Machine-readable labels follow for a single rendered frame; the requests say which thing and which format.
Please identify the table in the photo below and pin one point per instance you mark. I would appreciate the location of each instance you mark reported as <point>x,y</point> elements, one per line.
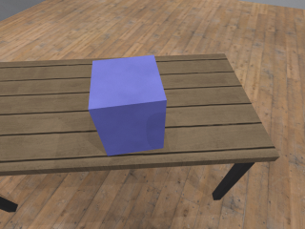
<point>46,126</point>

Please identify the carton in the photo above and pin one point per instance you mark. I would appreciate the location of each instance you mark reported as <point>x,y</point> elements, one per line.
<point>127,104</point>

